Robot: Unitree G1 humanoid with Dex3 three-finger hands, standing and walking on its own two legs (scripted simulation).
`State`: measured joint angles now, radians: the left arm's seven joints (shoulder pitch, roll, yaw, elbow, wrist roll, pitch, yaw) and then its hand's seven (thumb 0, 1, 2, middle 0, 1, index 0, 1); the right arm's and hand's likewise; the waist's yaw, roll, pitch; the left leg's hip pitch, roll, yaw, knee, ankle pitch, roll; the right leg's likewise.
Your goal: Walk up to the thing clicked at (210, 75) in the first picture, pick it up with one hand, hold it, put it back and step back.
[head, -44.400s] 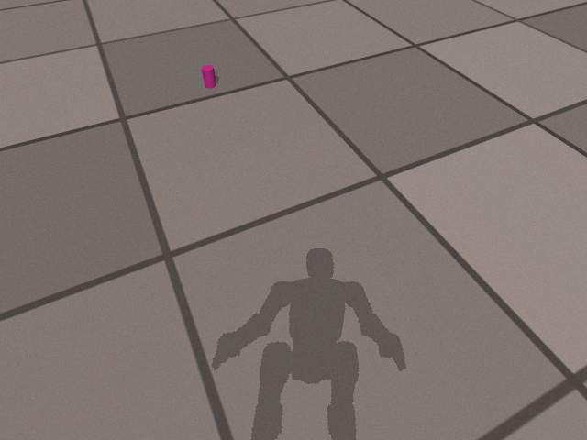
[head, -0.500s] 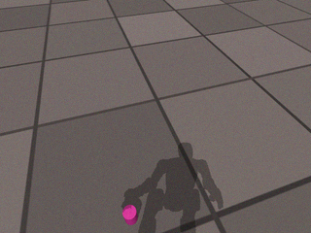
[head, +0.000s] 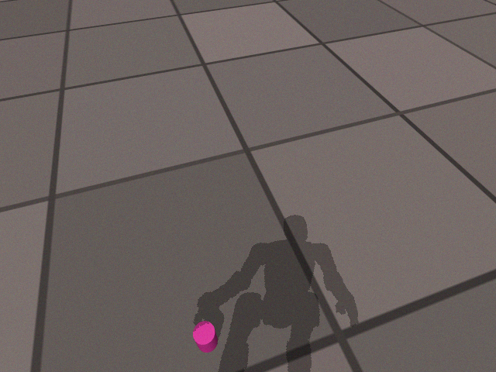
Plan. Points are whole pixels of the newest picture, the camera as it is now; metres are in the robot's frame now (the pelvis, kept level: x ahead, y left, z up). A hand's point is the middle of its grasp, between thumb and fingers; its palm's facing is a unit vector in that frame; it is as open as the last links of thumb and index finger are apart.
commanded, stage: stand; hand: left
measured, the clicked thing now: (205, 337) +0.34 +0.17 -0.72
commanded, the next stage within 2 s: go down in 0.90 s
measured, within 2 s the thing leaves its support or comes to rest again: neither
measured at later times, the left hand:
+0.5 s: hand out of the picture +0.10 +0.24 -0.16, palm faces +0.00 -0.95 -0.33, open 7.3 cm
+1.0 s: hand out of the picture +0.10 +0.25 -0.16, palm faces -0.01 -0.94 -0.34, open 7.3 cm
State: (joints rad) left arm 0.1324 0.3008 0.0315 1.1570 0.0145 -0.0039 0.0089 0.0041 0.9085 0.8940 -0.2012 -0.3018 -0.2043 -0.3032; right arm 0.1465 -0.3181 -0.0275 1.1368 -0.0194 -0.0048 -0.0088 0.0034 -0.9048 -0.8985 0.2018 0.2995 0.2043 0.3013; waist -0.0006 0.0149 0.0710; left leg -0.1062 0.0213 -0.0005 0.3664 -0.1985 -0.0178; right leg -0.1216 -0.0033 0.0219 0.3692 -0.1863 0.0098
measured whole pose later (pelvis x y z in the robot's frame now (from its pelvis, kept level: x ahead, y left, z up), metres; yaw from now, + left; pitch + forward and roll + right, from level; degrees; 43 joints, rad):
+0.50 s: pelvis +0.02 +0.00 +0.00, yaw -1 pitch -3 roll +0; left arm 0.09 0.31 0.03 1.15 0.01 -0.01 0.01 0.00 0.91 0.89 -0.20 -0.30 -0.20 -0.30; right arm 0.11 -0.32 -0.02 1.14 -0.02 -0.01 -0.01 0.00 -0.90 -0.90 0.20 0.30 0.20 0.30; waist -0.01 0.01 0.06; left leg -0.08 0.02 0.01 0.34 -0.21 -0.02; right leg -0.10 0.00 0.03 0.34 -0.20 0.01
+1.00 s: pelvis +0.02 +0.00 +0.00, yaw -1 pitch -3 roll +0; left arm 0.10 0.32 0.02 1.14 0.01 -0.01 0.00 0.00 0.91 0.89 -0.20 -0.30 -0.20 -0.30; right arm 0.11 -0.33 -0.02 1.14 -0.01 -0.01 -0.01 0.00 -0.90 -0.90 0.20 0.30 0.20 0.30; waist -0.01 0.01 0.06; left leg -0.07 0.02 0.01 0.32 -0.21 -0.02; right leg -0.10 0.00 0.03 0.34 -0.20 0.01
